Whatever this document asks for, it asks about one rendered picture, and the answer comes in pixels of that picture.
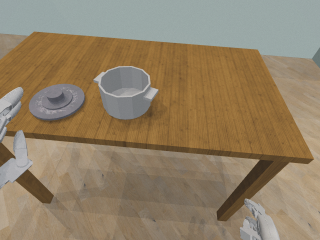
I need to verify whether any table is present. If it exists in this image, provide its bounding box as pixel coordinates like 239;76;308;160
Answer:
0;31;314;222

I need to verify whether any pot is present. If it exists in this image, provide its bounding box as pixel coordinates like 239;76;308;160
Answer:
93;66;159;120

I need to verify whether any knob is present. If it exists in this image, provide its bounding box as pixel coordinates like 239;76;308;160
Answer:
46;88;64;102

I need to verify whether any right robot hand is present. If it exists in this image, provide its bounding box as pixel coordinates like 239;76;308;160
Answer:
240;198;280;240

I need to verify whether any left robot hand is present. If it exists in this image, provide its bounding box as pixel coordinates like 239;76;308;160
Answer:
0;87;33;189

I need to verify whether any lid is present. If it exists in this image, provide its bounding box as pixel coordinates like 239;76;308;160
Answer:
29;83;85;121

